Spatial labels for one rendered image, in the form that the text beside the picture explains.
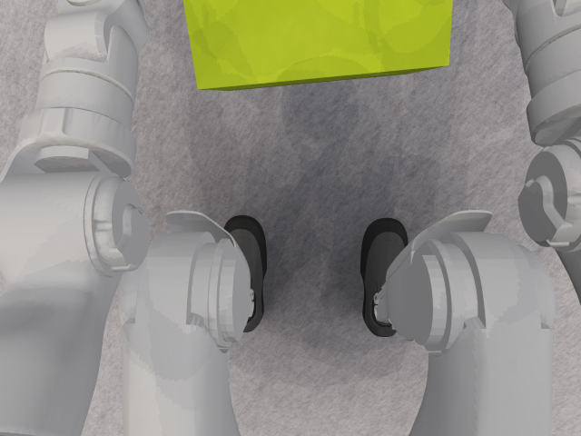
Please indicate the robot right forearm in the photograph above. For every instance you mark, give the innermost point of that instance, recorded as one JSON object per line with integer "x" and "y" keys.
{"x": 548, "y": 33}

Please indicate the robot left upper arm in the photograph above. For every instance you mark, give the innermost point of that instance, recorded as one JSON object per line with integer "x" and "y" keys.
{"x": 66, "y": 239}

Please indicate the robot right upper arm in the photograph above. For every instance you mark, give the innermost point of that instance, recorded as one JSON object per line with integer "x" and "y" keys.
{"x": 550, "y": 203}

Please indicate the carton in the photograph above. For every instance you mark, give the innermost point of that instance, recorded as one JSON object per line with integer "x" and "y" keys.
{"x": 246, "y": 44}

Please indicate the left robot thigh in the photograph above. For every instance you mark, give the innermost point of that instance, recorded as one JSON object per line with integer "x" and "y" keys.
{"x": 191, "y": 299}

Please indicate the robot left forearm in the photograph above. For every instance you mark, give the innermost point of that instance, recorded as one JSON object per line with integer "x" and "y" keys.
{"x": 82, "y": 119}

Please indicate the robot right foot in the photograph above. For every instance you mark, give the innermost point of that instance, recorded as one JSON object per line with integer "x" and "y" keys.
{"x": 383, "y": 241}

